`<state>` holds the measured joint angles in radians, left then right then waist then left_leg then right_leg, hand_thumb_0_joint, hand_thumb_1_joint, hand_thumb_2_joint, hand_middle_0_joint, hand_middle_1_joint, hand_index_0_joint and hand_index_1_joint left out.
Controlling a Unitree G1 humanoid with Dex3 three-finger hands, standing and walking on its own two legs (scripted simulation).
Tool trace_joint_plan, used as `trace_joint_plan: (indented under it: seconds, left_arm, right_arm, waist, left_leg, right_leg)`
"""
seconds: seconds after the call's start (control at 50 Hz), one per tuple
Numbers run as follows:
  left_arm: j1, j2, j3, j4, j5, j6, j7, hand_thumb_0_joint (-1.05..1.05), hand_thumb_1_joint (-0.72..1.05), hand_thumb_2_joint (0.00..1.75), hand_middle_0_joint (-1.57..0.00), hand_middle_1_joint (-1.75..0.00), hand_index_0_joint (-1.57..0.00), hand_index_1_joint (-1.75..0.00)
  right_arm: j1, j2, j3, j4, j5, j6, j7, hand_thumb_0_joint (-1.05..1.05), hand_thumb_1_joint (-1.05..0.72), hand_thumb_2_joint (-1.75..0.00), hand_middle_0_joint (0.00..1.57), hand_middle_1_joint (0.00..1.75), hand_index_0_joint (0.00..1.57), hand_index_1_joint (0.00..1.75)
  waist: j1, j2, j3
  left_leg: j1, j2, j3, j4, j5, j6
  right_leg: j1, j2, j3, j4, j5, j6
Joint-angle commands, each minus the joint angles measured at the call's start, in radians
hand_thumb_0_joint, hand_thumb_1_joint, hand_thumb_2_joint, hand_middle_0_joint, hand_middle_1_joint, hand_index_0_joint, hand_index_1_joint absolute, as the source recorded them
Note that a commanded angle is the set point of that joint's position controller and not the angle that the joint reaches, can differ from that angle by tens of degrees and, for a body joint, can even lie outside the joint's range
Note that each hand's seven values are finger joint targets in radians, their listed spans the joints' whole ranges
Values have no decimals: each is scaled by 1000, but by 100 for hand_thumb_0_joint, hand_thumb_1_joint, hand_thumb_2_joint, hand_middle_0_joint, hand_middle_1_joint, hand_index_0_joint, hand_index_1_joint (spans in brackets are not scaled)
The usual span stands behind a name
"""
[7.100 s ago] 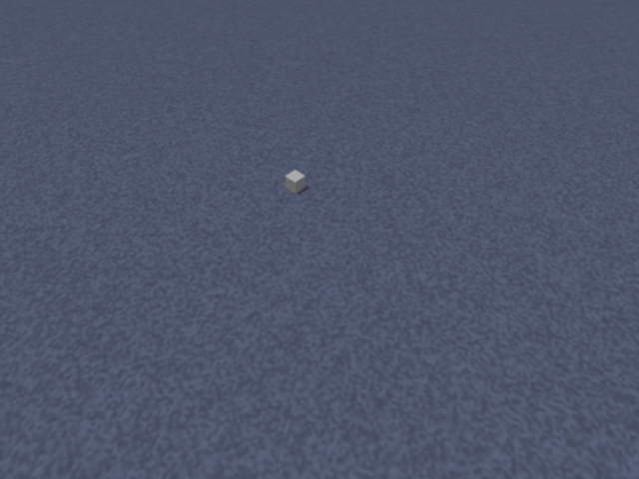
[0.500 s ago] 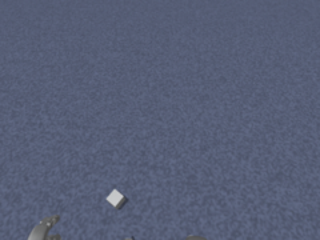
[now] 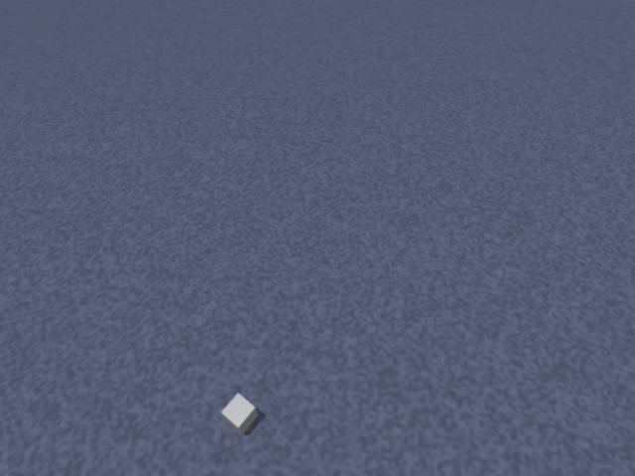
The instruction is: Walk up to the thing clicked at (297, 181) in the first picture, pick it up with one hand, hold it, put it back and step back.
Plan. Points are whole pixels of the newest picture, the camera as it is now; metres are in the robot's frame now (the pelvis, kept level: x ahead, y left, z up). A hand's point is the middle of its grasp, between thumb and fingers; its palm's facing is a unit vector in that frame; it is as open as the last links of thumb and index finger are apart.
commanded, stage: walk up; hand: left
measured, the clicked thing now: (240, 413) +0.44 +0.24 -0.73
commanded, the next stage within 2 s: stand in 1.56 s
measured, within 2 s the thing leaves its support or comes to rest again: neither
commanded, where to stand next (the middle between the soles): +0.07 +0.01 m, yaw +0 degrees
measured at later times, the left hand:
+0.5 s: hand out of the picture +0.11 +0.27 -0.14, palm faces -0.06 -0.93 -0.37, open 7.4 cm
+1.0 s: hand out of the picture +0.17 +0.25 -0.14, palm faces +0.01 -0.94 -0.34, open 7.4 cm
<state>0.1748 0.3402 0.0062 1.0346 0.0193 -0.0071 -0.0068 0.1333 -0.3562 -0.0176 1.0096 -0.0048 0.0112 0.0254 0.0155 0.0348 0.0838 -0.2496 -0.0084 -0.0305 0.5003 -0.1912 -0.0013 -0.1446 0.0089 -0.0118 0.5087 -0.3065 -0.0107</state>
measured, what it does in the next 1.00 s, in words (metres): shifts its weight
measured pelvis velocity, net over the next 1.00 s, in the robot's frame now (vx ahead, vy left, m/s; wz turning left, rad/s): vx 0.06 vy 0.00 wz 0.00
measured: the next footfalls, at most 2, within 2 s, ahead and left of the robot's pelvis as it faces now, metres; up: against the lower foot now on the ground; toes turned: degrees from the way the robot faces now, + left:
none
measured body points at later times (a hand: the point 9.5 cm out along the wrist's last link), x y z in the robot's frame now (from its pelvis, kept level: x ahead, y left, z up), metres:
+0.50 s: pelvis +0.03 +0.01 +0.01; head +0.03 +0.01 +0.46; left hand +0.12 +0.32 -0.12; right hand +0.09 -0.31 -0.11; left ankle +0.05 +0.12 -0.74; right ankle +0.01 -0.11 -0.72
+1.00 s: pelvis +0.06 +0.00 +0.01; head +0.08 +0.01 +0.46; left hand +0.17 +0.30 -0.12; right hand +0.18 -0.29 -0.12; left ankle +0.07 +0.13 -0.74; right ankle +0.03 -0.12 -0.74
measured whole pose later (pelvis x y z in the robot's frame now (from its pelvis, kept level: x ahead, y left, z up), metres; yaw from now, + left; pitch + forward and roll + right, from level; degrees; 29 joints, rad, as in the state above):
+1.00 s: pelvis +0.06 +0.00 +0.01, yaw +0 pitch -2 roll -1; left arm 0.04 0.34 0.01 1.09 0.00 -0.01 0.01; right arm 0.05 -0.33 -0.01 1.07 0.01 0.00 0.01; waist 0.01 0.00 0.07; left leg -0.16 0.00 -0.05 0.40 -0.20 -0.01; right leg -0.08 -0.01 -0.04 0.36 -0.24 0.00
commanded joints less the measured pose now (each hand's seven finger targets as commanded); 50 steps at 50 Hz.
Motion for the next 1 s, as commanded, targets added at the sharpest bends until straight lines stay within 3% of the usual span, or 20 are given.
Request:
trace_joint_plan:
  seconds: [0.0, 0.16, 0.3, 0.32, 0.36, 0.4, 0.42, 0.46, 0.5, 0.52, 0.54, 0.56, 0.58, 0.6, 0.64, 0.68, 0.72, 0.74, 0.86, 0.98]
  left_arm:
    - [-114, 239, 57, -59, -10, -39, 13, 0, 90, 90, -20, -30, -20, -30]
    - [-111, 224, 52, 4, -19, -33, 14, 0, 90, 90, -20, -30, -20, -30]
    - [-135, 221, 46, 34, -16, -26, 14, 0, 90, 90, -20, -30, -20, -30]
    - [-86, 259, 63, 9, -1, -35, 2, 0, 90, 90, -20, -30, -20, -30]
    - [-107, 230, 62, -5, 9, -33, -7, 0, 90, 90, -20, -30, -20, -30]
    - [-83, 231, 67, -32, 12, -38, -9, 0, 90, 90, -20, -30, -20, -30]
    - [-81, 231, 67, -40, 9, -45, -9, 0, 90, 90, -20, -30, -20, -30]
    - [-38, 211, 68, -48, 7, -56, -12, 0, 90, 90, -20, -30, -20, -30]
    - [38, 173, 62, -8, 9, -65, 5, 0, 90, 90, -20, -30, -20, -30]
    - [38, 201, 65, -6, 13, -69, 18, 0, 90, 90, -20, -30, -20, -30]
    - [27, 286, 82, -19, 19, -74, 27, 0, 90, 90, -20, -30, -20, -30]
    - [-41, 323, 84, -41, 15, -72, 27, 0, 90, 90, -20, -30, -20, -30]
    - [-93, 323, 81, -64, 15, -71, 28, 0, 90, 90, -20, -30, -20, -30]
    - [-104, 290, 76, -69, 7, -69, 29, 0, 90, 90, -20, -30, -20, -30]
    - [-73, 268, 66, -56, -1, -68, 32, 0, 90, 90, -20, -30, -20, -30]
    - [-97, 261, 66, -55, -15, -58, 30, 0, 90, 90, -20, -30, -20, -30]
    - [-81, 234, 63, -60, -26, -44, 29, 0, 90, 90, -20, -30, -20, -30]
    - [-77, 237, 65, -45, -32, -39, 30, 0, 90, 90, -20, -30, -20, -30]
    - [-117, 226, 60, -11, -27, -31, 32, 0, 90, 90, -20, -30, -20, -30]
    - [-160, 219, 50, 19, -18, -25, 26, 0, 90, 90, -20, -30, -20, -30]
  right_arm:
    - [-58, -207, -38, -31, -5, -43, -13, 0, -90, -90, 20, 30, 20, 30]
    - [-86, -202, -26, 24, 0, -59, -26, 0, -90, -90, 20, 30, 20, 30]
    - [-97, -200, -29, 45, -2, -56, -30, 0, -90, -90, 20, 30, 20, 30]
    - [-6, -265, -67, 23, -13, -58, -14, 0, -90, -90, 20, 30, 20, 30]
    - [56, -299, -88, 19, -22, -49, -7, 0, -90, -90, 20, 30, 20, 30]
    - [46, -319, -105, -22, -28, -47, -5, 0, -90, -90, 20, 30, 20, 30]
    - [42, -301, -102, -37, -30, -50, -5, 0, -90, -90, 20, 30, 20, 30]
    - [26, -288, -99, -67, -31, -52, -1, 0, -90, -90, 20, 30, 20, 30]
    - [-71, -214, -70, -96, -15, -36, -1, 0, -90, -90, 20, 30, 20, 30]
    - [-98, -151, -47, -104, 1, -32, -2, 0, -90, -90, 20, 30, 20, 30]
    - [-71, -138, -41, -105, 8, -24, -4, 0, -90, -90, 20, 30, 20, 30]
    - [-24, -159, -46, -86, 6, -17, -11, 0, -90, -90, 20, 30, 20, 30]
    - [8, -179, -51, -65, 0, -17, -17, 0, -90, -90, 20, 30, 20, 30]
    - [14, -182, -48, -54, 0, -20, -20, 0, -90, -90, 20, 30, 20, 30]
    - [10, -175, -43, -42, -3, -24, -22, 0, -90, -90, 20, 30, 20, 30]
    - [39, -185, -44, -22, 1, -29, -23, 0, -90, -90, 20, 30, 20, 30]
    - [12, -221, -50, -30, 2, -36, -27, 0, -90, -90, 20, 30, 20, 30]
    - [-11, -226, -45, -20, 10, -35, -25, 0, -90, -90, 20, 30, 20, 30]
    - [-46, -203, -32, 13, 9, -26, -33, 0, -90, -90, 20, 30, 20, 30]
    - [-105, -199, -30, 34, 6, -29, -33, 0, -90, -90, 20, 30, 20, 30]
  waist:
    - [-25, -68, -48]
    - [-3, -10, -122]
    - [-8, -4, -145]
    - [-24, 17, -210]
    - [-57, 109, -74]
    - [-55, 100, 38]
    - [-54, 70, 24]
    - [-36, 79, -35]
    - [24, 73, -100]
    - [40, 3, -109]
    - [23, -114, -85]
    - [-5, -114, -52]
    - [-26, -109, -47]
    - [-25, -117, -51]
    - [-17, -159, -68]
    - [-34, -154, -118]
    - [-16, -129, -166]
    - [-3, -105, -158]
    - [-9, -41, -176]
    - [-11, -5, -145]
  left_leg:
    - [91, 93, -123, -143, -84, 32]
    - [114, 129, -119, -177, 181, 33]
    - [134, 139, -119, -206, 201, 31]
    - [191, 108, -123, -188, -193, 83]
    - [179, 198, -302, -312, -598, 143]
    - [126, 310, -420, -347, -492, 233]
    - [137, 296, -397, -325, -395, 238]
    - [133, 254, -315, -282, -284, 214]
    - [9, 171, -155, -147, -7, 116]
    - [-53, 111, -87, -55, 89, 43]
    - [-90, 18, -59, 34, -32, -6]
    - [-78, 0, -62, 62, -224, -14]
    - [-54, 29, -70, 70, -251, -5]
    - [-68, 35, -64, 54, -223, -2]
    - [-38, 41, -60, 2, -128, 10]
    - [90, 57, -62, -83, 187, 16]
    - [169, 121, -108, -68, 436, 43]
    - [173, 119, -102, -36, 439, 46]
    - [163, 121, -81, -81, 424, 40]
    - [142, 127, -101, -161, 310, 31]
  right_leg:
    - [-95, -131, 156, -235, -50, -36]
    - [55, -120, 104, -222, 183, -21]
    - [86, -122, 91, -244, 197, -10]
    - [68, -61, 43, -150, -103, -43]
    - [-192, -9, -5, 19, -252, -34]
    - [-289, -39, 27, 125, -205, -26]
    - [-297, -50, 42, 122, -211, -28]
    - [-207, -52, 25, 14, -149, -25]
    - [62, -28, 8, -190, 97, -11]
    - [126, -91, 104, -249, 196, -15]
    - [96, -235, 311, -328, 155, -57]
    - [46, -323, 357, -318, 123, -130]
    - [35, -337, 341, -256, 209, -171]
    - [76, -318, 283, -228, 305, -170]
    - [107, -273, 200, -178, 550, -117]
    - [74, -207, 99, -112, 659, -52]
    - [47, -141, 51, -112, 500, -2]
    - [43, -128, 44, -149, 421, 5]
    - [111, -138, 47, -157, 457, -9]
    - [113, -136, 49, -203, 310, -5]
